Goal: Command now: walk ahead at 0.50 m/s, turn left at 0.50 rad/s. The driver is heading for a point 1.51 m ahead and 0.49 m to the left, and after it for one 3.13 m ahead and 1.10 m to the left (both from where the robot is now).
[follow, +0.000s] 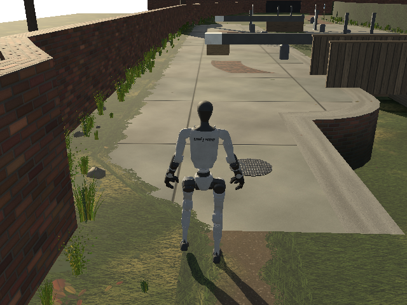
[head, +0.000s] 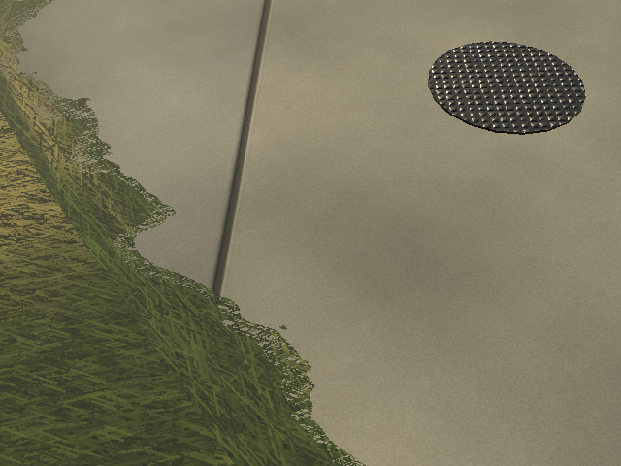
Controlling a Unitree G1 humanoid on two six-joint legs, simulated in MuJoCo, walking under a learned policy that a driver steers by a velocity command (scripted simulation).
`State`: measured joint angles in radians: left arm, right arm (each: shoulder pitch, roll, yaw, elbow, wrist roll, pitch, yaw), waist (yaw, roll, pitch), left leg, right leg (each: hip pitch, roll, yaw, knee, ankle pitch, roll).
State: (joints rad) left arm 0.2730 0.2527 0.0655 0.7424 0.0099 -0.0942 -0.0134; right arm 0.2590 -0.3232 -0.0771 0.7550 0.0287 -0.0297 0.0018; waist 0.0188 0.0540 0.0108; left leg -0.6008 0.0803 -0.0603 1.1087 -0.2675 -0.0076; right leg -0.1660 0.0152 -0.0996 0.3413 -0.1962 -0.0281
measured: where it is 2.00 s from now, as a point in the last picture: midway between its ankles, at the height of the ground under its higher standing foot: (165, 284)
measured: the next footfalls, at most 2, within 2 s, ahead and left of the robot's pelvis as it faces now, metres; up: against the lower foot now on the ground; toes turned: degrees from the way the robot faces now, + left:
left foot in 0.28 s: +0.30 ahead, +0.17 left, +0.00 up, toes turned +13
right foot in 0.78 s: +0.63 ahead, +0.08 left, +0.00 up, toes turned +33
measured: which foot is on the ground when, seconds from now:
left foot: up 0.00-0.26, down 0.28-0.80, up 0.82-1.00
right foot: down 0.00-0.28, up 0.30-0.76, down 0.78-1.00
